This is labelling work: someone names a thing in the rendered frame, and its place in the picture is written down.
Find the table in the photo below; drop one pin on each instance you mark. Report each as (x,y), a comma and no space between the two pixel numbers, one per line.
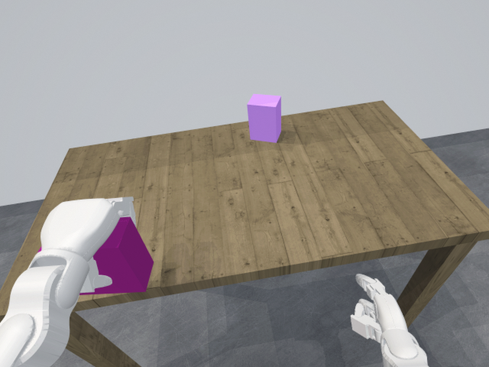
(213,207)

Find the sponge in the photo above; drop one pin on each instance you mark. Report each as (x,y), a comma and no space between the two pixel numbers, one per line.
(125,259)

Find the robot left forearm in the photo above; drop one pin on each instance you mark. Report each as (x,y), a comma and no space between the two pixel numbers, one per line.
(36,327)

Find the robot right forearm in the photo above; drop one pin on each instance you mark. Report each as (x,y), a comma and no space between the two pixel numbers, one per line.
(400,349)

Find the robot right hand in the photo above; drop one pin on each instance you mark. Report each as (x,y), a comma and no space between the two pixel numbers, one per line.
(384,314)

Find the robot left hand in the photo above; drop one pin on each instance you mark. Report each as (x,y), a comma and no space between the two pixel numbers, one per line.
(83,226)

